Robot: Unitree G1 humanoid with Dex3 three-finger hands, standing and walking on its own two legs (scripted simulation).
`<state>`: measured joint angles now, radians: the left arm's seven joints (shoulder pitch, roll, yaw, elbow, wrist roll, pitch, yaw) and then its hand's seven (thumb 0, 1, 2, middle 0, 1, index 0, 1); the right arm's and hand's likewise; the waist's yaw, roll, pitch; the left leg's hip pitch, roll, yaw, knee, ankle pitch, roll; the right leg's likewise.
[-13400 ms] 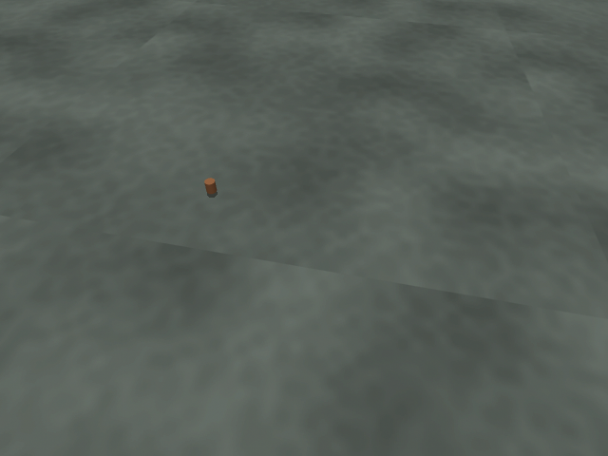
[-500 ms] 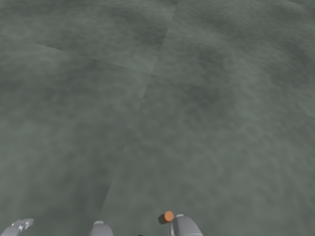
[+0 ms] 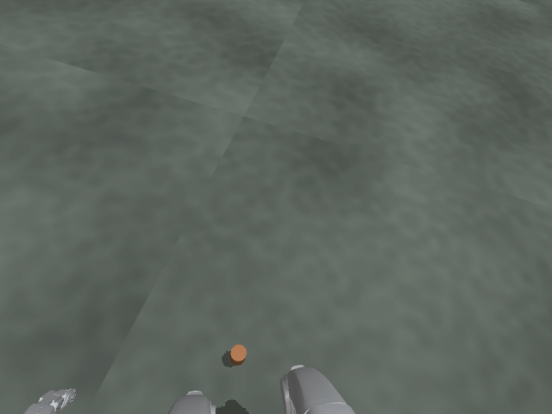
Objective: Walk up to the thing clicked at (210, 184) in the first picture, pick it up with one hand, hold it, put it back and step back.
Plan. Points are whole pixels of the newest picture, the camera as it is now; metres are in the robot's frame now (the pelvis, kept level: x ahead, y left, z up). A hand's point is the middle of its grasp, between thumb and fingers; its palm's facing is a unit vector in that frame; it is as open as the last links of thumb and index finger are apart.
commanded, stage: walk up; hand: left
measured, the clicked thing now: (238, 355) +0.36 +0.02 -0.71
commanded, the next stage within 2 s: none
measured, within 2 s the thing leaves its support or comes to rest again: neither
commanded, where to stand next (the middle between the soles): +0.01 -0.24 m, yaw +4 degrees
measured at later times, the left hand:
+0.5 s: hand out of the picture -0.01 +0.06 -0.16, palm faces -0.01 -0.95 -0.32, open 7.4 cm
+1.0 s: hand out of the picture -0.09 +0.01 -0.13, palm faces +0.09 -0.91 -0.41, open 7.4 cm
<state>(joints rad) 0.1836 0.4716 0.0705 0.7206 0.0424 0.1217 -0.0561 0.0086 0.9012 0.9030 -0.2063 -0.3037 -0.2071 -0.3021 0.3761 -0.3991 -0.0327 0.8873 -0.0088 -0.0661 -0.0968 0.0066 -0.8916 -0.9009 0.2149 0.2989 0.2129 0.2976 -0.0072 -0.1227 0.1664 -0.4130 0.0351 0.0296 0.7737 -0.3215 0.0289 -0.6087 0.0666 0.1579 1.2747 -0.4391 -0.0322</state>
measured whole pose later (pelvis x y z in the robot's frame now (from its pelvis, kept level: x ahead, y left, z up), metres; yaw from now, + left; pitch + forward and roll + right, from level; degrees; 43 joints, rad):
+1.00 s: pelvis -0.11 -0.27 +0.01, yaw +6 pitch -2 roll +1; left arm 0.24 0.40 0.03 1.00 0.02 -0.02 0.00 0.01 0.90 0.90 -0.21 -0.30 -0.21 -0.30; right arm 0.19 -0.43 -0.07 0.99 -0.02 0.00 0.02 0.01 -0.90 -0.90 0.20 0.30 0.20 0.30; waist 0.03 -0.01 0.06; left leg -0.29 0.00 -0.01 0.64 -0.32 0.00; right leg -0.32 -0.08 -0.01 0.69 -0.35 0.03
